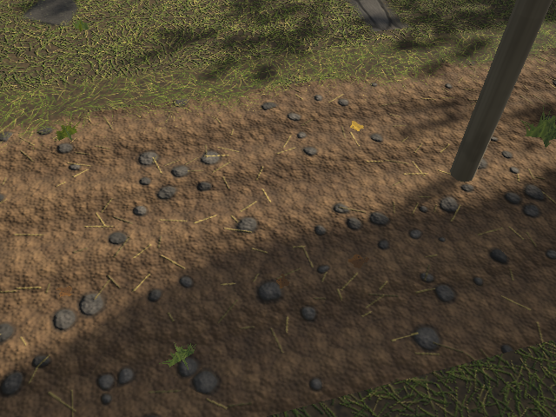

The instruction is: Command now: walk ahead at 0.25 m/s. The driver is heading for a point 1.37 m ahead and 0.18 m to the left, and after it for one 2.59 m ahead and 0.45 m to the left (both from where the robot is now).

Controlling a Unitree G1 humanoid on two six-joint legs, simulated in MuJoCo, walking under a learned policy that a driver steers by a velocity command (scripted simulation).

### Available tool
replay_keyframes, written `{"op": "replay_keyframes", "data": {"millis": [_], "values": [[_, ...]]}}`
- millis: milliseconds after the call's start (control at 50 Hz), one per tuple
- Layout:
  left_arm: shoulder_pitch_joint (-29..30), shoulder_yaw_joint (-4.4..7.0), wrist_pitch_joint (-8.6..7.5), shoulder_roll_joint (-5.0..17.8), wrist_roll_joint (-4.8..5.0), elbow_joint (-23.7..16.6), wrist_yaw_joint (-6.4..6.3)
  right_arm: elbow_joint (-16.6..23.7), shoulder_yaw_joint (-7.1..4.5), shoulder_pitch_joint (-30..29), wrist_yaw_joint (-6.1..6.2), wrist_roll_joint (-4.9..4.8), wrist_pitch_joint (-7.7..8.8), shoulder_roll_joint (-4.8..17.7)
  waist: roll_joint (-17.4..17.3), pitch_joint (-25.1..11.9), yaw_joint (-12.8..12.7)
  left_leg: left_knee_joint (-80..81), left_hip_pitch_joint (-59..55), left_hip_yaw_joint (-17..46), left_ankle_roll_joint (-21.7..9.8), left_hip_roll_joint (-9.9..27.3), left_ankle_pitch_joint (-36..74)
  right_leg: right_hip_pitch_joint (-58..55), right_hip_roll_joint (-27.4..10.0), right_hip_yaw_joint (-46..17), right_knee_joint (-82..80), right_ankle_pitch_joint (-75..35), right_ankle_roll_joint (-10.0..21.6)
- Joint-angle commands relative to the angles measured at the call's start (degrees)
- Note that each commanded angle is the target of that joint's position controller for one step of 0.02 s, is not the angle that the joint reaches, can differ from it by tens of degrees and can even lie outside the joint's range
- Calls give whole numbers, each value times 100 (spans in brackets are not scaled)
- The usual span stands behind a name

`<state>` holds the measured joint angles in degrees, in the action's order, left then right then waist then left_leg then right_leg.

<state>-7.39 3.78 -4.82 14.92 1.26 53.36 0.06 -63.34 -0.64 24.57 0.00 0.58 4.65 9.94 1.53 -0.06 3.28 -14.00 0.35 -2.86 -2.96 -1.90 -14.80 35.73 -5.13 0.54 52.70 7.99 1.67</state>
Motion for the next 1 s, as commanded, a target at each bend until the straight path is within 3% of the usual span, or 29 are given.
{"op": "replay_keyframes", "data": {"millis": [20,60,100,140,160,180,200,220,240,260,280,300,340,400,480,540,560,580,600,620,640,680,720,800,900,940,960,980,1000], "values": [[776,-111,-14,-96,-19,-489,36,274,-133,-4,130,21,-38,1051,-679,494,-46,313,697,330,-533,1031,3742,-335,306,354,-1311,-673,-152],[928,-115,28,15,1,-541,72,208,-154,140,143,-34,-61,1109,-796,398,-40,177,626,345,-549,1143,3800,-714,410,316,-1688,-952,-102],[858,-83,40,197,-10,-542,100,211,-169,-15,151,-89,-73,1082,-853,315,-213,-94,360,418,-482,1303,3993,-934,417,108,-1968,-992,73],[231,33,6,491,-91,-331,105,271,-204,-292,166,-111,-105,1104,-820,-33,-610,-776,61,448,-330,1302,4480,-1620,576,103,-2322,-1054,301],[-264,118,-16,656,-135,-137,91,285,-201,-282,152,-99,-128,1069,-643,-323,-837,-1469,58,371,-187,1059,4475,-2311,644,152,-2662,-1576,425],[-757,184,-22,968,-215,-17,57,332,-167,-63,130,4,-117,983,-177,-883,-893,-2493,734,220,40,736,3189,-3579,-15,-432,-2356,-3746,634],[-1093,148,42,1100,-347,49,26,226,5,795,95,60,-100,371,1024,-1857,-563,-4521,2207,98,399,33,-510,-5320,-1525,-2093,-2142,-5499,1738],[-1103,-5,78,658,-255,81,68,103,0,926,46,-23,-85,375,1033,-2486,-540,-5477,2188,878,549,-114,-2508,-5154,-1831,-2899,-2581,-5344,2180],[-531,-12,92,624,-110,12,97,201,-96,588,36,-176,-128,700,748,-1819,-447,-5793,2537,900,580,123,-2398,-4290,-1636,-2574,-2979,-3373,2039],[46,-64,100,453,-83,-127,74,338,-136,-24,100,-202,-191,808,320,-1016,-401,-5716,2784,700,582,338,-2094,-3438,-1318,-2116,-3280,-2073,1662],[385,-132,96,309,-134,-166,58,404,-178,-348,178,-166,-277,803,102,-556,-308,-5339,2667,660,603,489,-1792,-2587,-1081,-1714,-3556,-1439,1404],[613,-164,96,260,-187,-175,41,413,-203,-346,248,-117,-373,776,211,-365,-140,-4823,2233,668,608,627,-1582,-1914,-835,-1334,-3700,-1048,1190],[470,-50,151,574,-238,-73,10,390,-200,-213,300,-80,-408,668,510,-340,-84,-3975,1780,323,541,485,-1401,-1414,-557,-1122,-4087,424,1113],[280,83,159,886,-102,-93,-84,464,-252,-379,286,-67,-340,784,637,-458,-92,-3361,1627,190,292,444,-1080,-1400,-766,-1539,-4602,2024,1229],[316,131,165,846,37,-142,-140,391,-302,-504,203,-30,-246,751,475,-235,71,-2443,1165,9,-15,405,-392,-1068,-733,-1384,-4747,2493,1030],[424,101,226,668,117,-206,-151,153,-320,-81,171,-8,-209,673,199,-21,343,-1230,492,-131,-283,281,-357,-697,-344,-944,-4181,2765,683],[595,30,225,413,96,-329,-134,57,-343,307,178,4,-180,813,-408,48,440,-528,159,718,-504,874,-1053,-207,-5,-574,-3130,2517,454],[665,-56,174,31,69,-447,-90,50,-409,574,199,-67,-151,1167,-1506,44,373,334,-276,2344,-873,1943,-2245,714,660,281,-1284,1985,142],[670,-8,87,238,42,-533,-67,131,-521,352,187,-2,-82,1641,-1822,521,237,945,133,3722,-1313,2593,-3330,1443,622,-69,-455,1785,227],[563,53,17,510,75,-464,-28,324,-470,-142,207,22,39,1414,-1364,680,-34,966,273,3568,-1176,2487,-3037,1602,345,-418,6,1246,277],[385,96,-4,621,54,-347,5,416,-423,-400,183,-18,119,1201,-1109,587,-202,888,153,3028,-924,2219,-2374,1635,275,-467,104,821,258],[425,131,-15,598,-50,-242,-5,489,-398,-407,127,-109,156,1072,-788,398,-199,876,71,2190,-648,1900,-1359,1421,143,-339,-21,292,135],[597,102,-7,362,-70,-234,17,416,-352,-85,127,-84,161,920,-750,295,-115,866,147,1599,-603,1668,-480,1110,134,-152,-209,-218,1],[1233,-14,3,87,2,-405,68,414,-375,202,161,-68,112,1070,-848,428,114,883,424,939,-593,1465,283,423,205,118,-1319,-712,-149],[1665,-73,-28,184,75,-594,191,313,-454,485,137,-168,41,1212,-987,692,247,633,189,789,-622,1681,582,-94,255,236,-2129,-432,-14],[1467,-31,-50,348,66,-604,223,300,-507,415,126,-201,-7,1271,-1056,659,44,348,42,803,-568,1846,1041,-516,310,262,-2354,-124,170],[1056,40,-56,487,51,-505,216,336,-523,278,126,-205,-27,1302,-1075,455,-223,-68,66,695,-491,1807,1908,-1108,435,349,-2423,-51,279],[215,172,-56,693,55,-244,188,381,-502,145,127,-206,-41,1232,-962,-2,-642,-969,253,417,-355,1582,2972,-2190,587,435,-2498,-75,424],[-909,333,-62,1049,48,58,141,509,-444,11,124,-152,-42,1094,-631,-784,-1119,-2432,1121,139,-135,1283,2876,-3864,158,-76,-2335,-67,673]]}}
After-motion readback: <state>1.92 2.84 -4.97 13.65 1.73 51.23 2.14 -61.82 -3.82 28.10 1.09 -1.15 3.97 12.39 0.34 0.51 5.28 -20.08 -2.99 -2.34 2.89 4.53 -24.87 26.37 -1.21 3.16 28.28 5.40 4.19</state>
